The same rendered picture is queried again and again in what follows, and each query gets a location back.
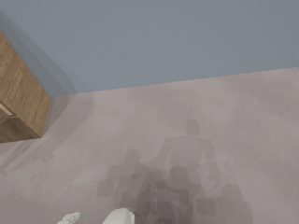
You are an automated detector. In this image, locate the left robot hand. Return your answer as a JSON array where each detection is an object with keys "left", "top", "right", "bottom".
[{"left": 57, "top": 212, "right": 80, "bottom": 224}]

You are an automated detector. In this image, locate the left robot thigh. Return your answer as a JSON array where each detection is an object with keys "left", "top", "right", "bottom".
[{"left": 103, "top": 208, "right": 135, "bottom": 224}]

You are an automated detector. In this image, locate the cupboard door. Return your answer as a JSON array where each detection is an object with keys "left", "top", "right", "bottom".
[{"left": 0, "top": 108, "right": 10, "bottom": 125}]

